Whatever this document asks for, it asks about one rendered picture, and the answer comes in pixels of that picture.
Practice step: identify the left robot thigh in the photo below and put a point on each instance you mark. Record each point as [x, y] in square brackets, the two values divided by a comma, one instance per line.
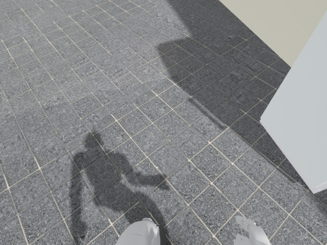
[140, 233]

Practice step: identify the robot right hand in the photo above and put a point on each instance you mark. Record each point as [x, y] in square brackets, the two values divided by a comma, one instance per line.
[256, 234]

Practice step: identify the fridge door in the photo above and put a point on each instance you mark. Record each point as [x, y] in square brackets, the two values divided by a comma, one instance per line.
[297, 114]

